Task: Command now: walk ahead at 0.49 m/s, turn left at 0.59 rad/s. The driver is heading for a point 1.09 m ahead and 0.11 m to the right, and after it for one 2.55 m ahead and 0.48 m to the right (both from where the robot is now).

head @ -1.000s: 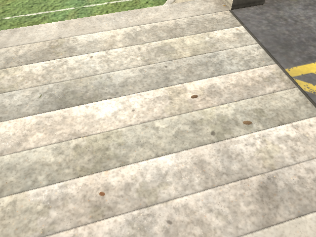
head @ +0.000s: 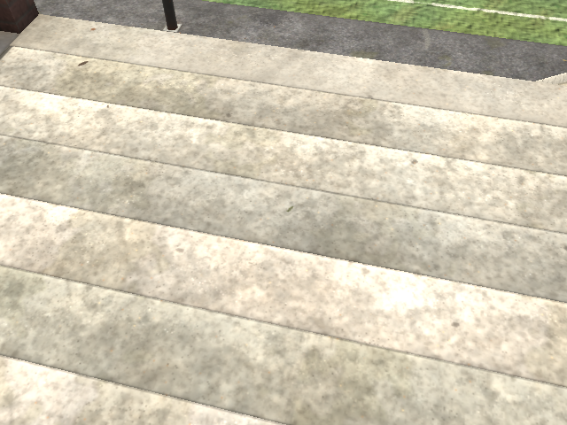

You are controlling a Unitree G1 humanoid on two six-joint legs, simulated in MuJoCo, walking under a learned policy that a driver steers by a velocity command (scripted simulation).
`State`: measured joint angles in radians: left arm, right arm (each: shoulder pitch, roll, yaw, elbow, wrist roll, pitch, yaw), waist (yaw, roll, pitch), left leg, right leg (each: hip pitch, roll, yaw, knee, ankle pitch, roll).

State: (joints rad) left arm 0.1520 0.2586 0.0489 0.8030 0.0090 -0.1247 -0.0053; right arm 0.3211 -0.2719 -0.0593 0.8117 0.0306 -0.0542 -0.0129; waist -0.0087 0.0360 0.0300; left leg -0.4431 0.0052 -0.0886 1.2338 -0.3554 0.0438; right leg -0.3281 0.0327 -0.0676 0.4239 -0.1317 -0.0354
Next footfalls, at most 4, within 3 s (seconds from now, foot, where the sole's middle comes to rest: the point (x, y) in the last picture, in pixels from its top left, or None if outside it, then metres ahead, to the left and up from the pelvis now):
0.36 left None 0.34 0.19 -0.77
0.92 right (314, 351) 0.64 -0.04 -0.77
1.42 left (277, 241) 0.98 0.05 -0.77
1.86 right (383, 223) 1.04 -0.26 -0.77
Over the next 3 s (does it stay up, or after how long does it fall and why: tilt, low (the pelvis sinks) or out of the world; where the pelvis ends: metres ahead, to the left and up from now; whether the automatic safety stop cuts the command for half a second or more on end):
stays up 1.01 -0.11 0.01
